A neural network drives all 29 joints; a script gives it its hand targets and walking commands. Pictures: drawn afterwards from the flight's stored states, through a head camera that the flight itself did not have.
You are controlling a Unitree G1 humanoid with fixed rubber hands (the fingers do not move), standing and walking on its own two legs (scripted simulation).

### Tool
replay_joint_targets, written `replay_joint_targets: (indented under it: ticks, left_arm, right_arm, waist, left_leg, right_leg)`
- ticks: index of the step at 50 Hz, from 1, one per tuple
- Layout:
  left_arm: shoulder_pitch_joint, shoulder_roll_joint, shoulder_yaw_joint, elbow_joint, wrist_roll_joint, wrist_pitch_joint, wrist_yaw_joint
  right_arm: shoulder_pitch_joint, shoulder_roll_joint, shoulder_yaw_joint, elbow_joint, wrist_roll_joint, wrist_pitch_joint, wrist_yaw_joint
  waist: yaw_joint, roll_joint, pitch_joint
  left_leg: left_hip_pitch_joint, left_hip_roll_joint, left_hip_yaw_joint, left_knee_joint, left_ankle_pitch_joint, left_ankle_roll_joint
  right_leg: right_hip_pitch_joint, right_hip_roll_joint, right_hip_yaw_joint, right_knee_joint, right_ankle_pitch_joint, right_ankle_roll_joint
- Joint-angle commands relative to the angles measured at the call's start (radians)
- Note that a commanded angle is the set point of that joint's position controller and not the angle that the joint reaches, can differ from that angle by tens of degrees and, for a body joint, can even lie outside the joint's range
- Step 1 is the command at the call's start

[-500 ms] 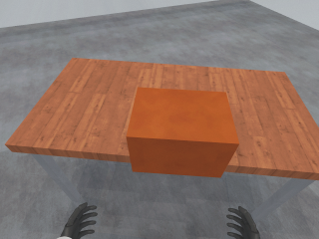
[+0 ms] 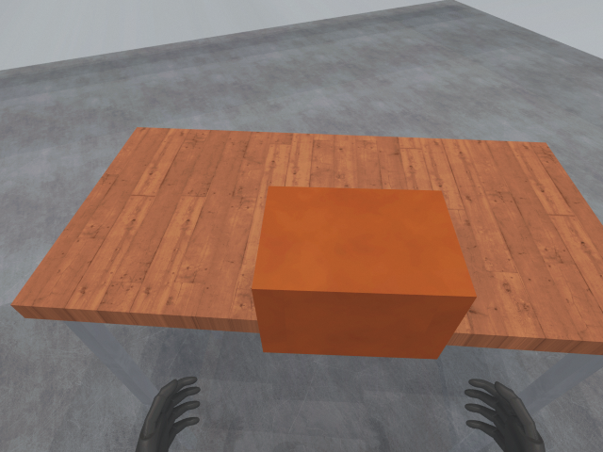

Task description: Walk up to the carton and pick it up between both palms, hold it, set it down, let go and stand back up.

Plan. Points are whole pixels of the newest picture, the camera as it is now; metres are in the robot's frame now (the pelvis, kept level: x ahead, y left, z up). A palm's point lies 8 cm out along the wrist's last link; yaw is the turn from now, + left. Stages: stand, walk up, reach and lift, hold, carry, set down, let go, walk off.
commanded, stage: reach and lift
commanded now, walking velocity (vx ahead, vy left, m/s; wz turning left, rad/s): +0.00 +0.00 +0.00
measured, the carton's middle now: (352, 271) +0.41 -0.07 -0.02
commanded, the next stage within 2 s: none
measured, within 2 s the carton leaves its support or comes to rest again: neither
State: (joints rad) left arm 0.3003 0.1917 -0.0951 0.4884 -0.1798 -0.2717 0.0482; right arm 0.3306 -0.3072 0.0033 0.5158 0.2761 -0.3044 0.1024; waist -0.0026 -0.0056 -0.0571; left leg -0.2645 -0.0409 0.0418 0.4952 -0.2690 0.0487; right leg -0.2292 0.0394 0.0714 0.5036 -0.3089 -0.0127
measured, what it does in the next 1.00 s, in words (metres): stands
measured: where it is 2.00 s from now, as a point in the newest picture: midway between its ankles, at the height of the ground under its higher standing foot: outside the picture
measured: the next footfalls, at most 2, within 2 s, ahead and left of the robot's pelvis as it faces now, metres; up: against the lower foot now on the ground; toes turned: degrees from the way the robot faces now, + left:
none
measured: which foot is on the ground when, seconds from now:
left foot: down 0.00-1.00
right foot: down 0.00-1.00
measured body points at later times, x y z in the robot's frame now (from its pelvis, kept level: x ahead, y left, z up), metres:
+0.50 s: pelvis +0.00 -0.02 -0.01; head +0.02 -0.02 +0.44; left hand +0.21 +0.21 -0.03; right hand +0.21 -0.28 -0.03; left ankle -0.01 +0.09 -0.74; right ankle -0.03 -0.12 -0.74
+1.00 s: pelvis -0.02 -0.02 +0.00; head -0.02 -0.02 +0.45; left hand +0.30 +0.20 +0.02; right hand +0.27 -0.29 +0.02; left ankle -0.01 +0.09 -0.74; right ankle -0.03 -0.12 -0.74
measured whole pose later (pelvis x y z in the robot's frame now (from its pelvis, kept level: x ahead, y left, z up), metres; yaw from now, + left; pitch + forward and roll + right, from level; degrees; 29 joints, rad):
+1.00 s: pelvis -0.02 -0.02 +0.00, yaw +3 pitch +5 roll +0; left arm -0.21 0.32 -0.12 0.68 -0.37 -0.17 0.05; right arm -0.20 -0.38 0.04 0.71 0.39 -0.20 0.10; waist -0.08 0.01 -0.10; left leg -0.36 -0.04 -0.01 0.48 -0.21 0.02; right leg -0.32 0.04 0.02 0.51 -0.27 -0.03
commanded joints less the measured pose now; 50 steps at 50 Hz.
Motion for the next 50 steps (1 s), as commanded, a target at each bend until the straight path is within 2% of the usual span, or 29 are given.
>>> replay_joint_targets:
  ticks: [1, 7, 12, 19, 21, 26, 34, 42, 50]
  left_arm:
    - [-0.025, 0.117, 0.050, -0.176, -0.012, -0.105, 0.010]
    - [-0.040, 0.146, 0.044, -0.197, -0.054, -0.166, 0.001]
    - [-0.064, 0.177, 0.045, -0.195, -0.080, -0.197, -0.013]
    - [-0.136, 0.232, 0.048, -0.167, -0.105, -0.182, -0.023]
    - [-0.179, 0.249, 0.047, -0.174, -0.115, -0.171, -0.021]
    - [-0.240, 0.269, 0.044, -0.162, -0.134, -0.141, -0.019]
    - [-0.478, 0.312, 0.038, -0.099, -0.175, -0.066, -0.008]
    - [-0.686, 0.318, 0.041, -0.029, -0.187, 0.024, 0.001]
    - [-0.873, 0.308, 0.044, 0.075, -0.185, 0.096, 0.000]
  right_arm:
    - [-0.061, -0.203, -0.062, -0.108, 0.053, -0.147, 0.009]
    - [-0.108, -0.226, -0.039, -0.107, 0.091, -0.223, 0.015]
    - [-0.138, -0.236, -0.026, -0.095, 0.111, -0.259, 0.015]
    - [-0.201, -0.233, -0.011, -0.054, 0.129, -0.245, 0.001]
    - [-0.237, -0.233, -0.013, -0.051, 0.134, -0.234, -0.001]
    - [-0.302, -0.240, -0.002, -0.067, 0.146, -0.206, -0.003]
    - [-0.515, -0.251, -0.017, -0.061, 0.132, -0.103, -0.006]
    - [-0.705, -0.267, -0.031, -0.017, 0.123, 0.010, -0.007]
    - [-0.880, -0.287, -0.045, 0.075, 0.127, 0.097, -0.005]
  waist:
    - [0.001, 0.015, -0.060]
    - [-0.014, -0.044, -0.096]
    - [-0.027, -0.062, -0.137]
    - [-0.041, -0.047, -0.154]
    - [-0.041, -0.030, -0.165]
    - [-0.046, -0.031, -0.204]
    - [-0.062, -0.029, -0.249]
    - [-0.079, -0.033, -0.324]
    - [-0.086, -0.023, -0.335]
  left_leg:
    - [0.188, 0.069, -0.101, -0.029, 0.393, -0.051]
    - [0.145, 0.053, -0.101, 0.002, 0.395, -0.040]
    - [0.118, 0.036, -0.099, 0.016, 0.387, -0.033]
    - [0.090, 0.024, -0.090, 0.016, 0.323, -0.025]
    - [0.087, 0.024, -0.087, 0.018, 0.315, -0.026]
    - [0.085, 0.022, -0.088, 0.015, 0.321, -0.020]
    - [0.076, 0.026, -0.089, -0.001, 0.224, -0.009]
    - [0.129, 0.029, -0.102, -0.023, 0.254, -0.013]
    - [0.176, 0.035, -0.109, -0.051, 0.233, -0.026]
  right_leg:
    - [-0.150, -0.025, 0.001, -0.064, 0.314, -0.010]
    - [-0.123, -0.026, 0.007, -0.022, 0.380, 0.001]
    - [-0.104, -0.030, 0.009, 0.004, 0.436, 0.014]
    - [-0.110, -0.038, 0.006, 0.006, 0.423, 0.030]
    - [-0.122, -0.041, 0.004, 0.002, 0.409, 0.030]
    - [-0.103, -0.048, 0.002, 0.001, 0.447, 0.039]
    - [-0.127, -0.061, -0.005, -0.028, 0.364, 0.048]
    - [-0.103, -0.058, -0.010, -0.072, 0.393, 0.056]
    - [-0.124, -0.048, -0.014, -0.133, 0.334, 0.053]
